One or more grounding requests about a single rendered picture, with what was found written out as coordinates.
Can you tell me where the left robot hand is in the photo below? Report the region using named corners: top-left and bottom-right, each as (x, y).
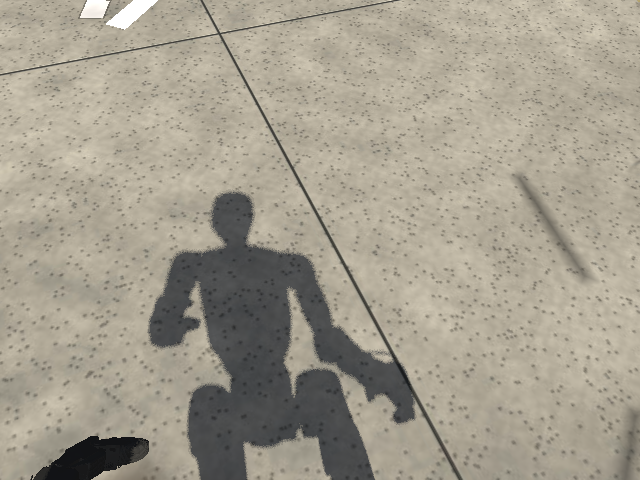
top-left (30, 436), bottom-right (149, 480)

